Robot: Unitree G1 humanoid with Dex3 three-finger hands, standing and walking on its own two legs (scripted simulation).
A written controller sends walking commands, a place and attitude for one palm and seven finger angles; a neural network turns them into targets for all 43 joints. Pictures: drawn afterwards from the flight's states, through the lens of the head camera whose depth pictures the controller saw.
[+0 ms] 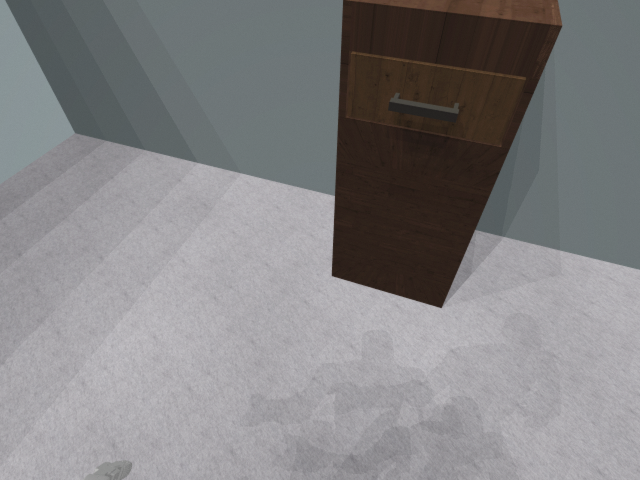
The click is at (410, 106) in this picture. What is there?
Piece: drawer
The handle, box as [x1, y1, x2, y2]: [388, 93, 458, 122]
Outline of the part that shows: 389,101 388,110 454,122 458,112 458,103 455,103 453,108 399,99 399,93 396,93 394,97 391,98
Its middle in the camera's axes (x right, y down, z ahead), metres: +0.24 -0.31 +0.91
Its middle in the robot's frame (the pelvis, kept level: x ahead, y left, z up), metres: +0.90 -0.19 +0.03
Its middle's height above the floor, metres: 0.80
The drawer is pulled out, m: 0.00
